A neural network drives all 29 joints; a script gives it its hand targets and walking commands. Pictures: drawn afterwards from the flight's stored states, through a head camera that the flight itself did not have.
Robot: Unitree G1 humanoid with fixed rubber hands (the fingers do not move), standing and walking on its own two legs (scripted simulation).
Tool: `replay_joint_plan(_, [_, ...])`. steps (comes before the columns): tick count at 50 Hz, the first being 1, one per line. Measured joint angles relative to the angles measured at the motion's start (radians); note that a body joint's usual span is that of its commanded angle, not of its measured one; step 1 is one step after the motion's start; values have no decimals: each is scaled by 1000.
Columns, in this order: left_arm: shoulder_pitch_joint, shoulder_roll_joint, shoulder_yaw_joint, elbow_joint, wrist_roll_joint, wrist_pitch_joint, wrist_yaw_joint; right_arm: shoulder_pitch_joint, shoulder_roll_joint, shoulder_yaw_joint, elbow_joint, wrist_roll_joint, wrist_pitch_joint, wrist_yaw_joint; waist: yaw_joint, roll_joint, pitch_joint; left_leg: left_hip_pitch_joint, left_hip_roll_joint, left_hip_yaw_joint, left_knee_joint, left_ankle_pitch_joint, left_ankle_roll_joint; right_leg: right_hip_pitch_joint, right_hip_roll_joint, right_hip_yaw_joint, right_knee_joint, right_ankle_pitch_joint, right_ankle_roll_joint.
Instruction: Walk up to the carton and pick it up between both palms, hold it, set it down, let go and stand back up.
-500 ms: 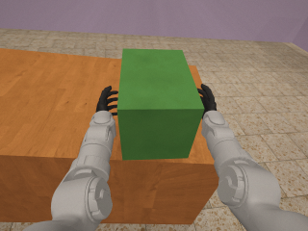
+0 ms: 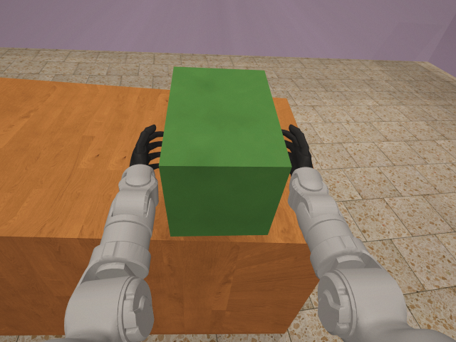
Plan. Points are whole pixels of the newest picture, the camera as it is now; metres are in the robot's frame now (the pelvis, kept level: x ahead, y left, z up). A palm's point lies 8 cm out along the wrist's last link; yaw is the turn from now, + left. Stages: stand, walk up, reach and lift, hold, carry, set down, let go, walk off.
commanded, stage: reach and lift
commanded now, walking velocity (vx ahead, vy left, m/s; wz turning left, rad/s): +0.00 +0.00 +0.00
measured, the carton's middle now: (219, 149) +0.47 +0.03 +0.12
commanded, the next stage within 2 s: hold in 1.16 s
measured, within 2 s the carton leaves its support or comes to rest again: neither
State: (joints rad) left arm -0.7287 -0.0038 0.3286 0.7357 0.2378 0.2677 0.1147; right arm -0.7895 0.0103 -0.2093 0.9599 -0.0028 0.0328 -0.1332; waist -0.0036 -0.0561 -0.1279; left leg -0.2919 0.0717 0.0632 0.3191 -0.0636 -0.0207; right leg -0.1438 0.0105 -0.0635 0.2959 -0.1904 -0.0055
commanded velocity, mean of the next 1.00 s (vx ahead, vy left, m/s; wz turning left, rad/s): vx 0.00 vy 0.00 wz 0.00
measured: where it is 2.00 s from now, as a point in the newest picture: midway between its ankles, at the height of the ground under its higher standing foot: outside the picture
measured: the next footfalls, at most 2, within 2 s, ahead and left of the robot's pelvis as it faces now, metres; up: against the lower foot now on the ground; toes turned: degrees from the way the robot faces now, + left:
none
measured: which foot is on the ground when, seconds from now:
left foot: down 0.00-1.00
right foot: down 0.00-1.00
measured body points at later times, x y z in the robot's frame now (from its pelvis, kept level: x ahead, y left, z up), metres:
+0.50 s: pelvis -0.01 +0.01 +0.00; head -0.05 +0.06 +0.45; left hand +0.38 +0.18 +0.15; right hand +0.38 -0.11 +0.16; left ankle +0.06 +0.13 -0.75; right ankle -0.02 -0.11 -0.75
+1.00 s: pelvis -0.01 +0.01 +0.00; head -0.04 +0.06 +0.44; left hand +0.37 +0.19 +0.16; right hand +0.38 -0.10 +0.16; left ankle +0.06 +0.13 -0.75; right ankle -0.02 -0.11 -0.75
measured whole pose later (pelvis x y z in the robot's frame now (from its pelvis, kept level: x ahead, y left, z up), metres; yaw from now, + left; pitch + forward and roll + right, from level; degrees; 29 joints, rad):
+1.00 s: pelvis -0.01 +0.01 +0.00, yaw +2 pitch -7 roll -1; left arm -0.62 -0.03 0.29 0.24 0.35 0.61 0.02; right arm -0.68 0.04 -0.08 0.66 0.10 0.18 -0.17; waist -0.06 -0.10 0.05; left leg -0.13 0.04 0.02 0.34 -0.08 -0.01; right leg 0.04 -0.01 -0.08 0.30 -0.21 0.01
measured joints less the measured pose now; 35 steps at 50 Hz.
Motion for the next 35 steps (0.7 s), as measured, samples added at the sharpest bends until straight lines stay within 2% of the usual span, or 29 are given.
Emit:
replay_joint_plan(6, [34, 1, -3, -96, 22, 73, -23, 8, 13, 22, -42, 35, 43, -11, -20, -19, 66, 64, -9, -15, 10, -12, 2, 79, -6, -12, -9, -6, 4])
replay_joint_plan(16, [61, 10, -61, -258, 18, 184, -21, 38, 8, 64, -162, 91, 101, -17, -53, -37, 98, 76, -18, -31, 18, -7, 7, 100, -10, -23, -8, -2, 9])
replay_joint_plan(25, [99, -20, -44, -382, 60, 277, -48, 85, -5, 135, -242, 131, 151, -39, -56, -31, 124, 125, -21, -15, 9, -6, 14, 136, -15, -1, -6, 1, 16])
replay_joint_plan(35, [91, -26, -40, -424, 80, 325, -61, 102, 13, 115, -265, 109, 159, -35, -42, -24, 142, 138, -30, -26, 16, -5, 17, 145, -21, -7, 18, -11, 16])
